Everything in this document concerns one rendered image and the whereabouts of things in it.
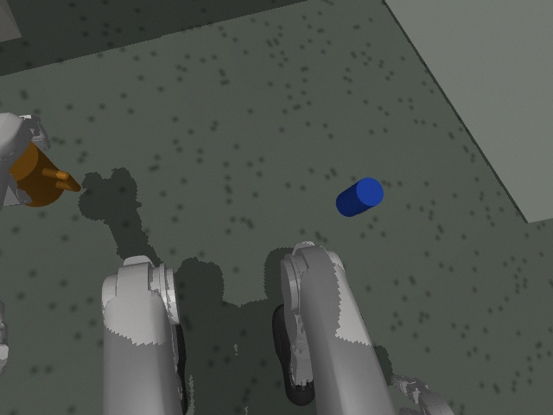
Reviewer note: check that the right robot hand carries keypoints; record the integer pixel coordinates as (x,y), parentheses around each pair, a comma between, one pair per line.
(430,403)

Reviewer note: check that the left robot hand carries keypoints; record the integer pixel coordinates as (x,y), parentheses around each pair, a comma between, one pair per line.
(16,133)

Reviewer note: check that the right robot foot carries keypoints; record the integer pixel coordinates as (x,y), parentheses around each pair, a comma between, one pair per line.
(298,395)

